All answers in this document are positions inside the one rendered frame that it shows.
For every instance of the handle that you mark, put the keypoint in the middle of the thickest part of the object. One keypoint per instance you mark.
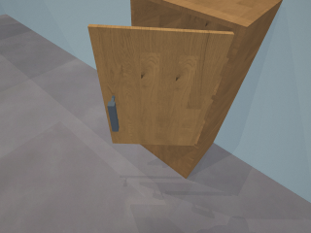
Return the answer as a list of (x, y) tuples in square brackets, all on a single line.
[(113, 115)]

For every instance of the cupboard door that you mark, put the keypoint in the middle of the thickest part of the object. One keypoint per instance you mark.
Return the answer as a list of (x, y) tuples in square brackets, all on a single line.
[(163, 79)]

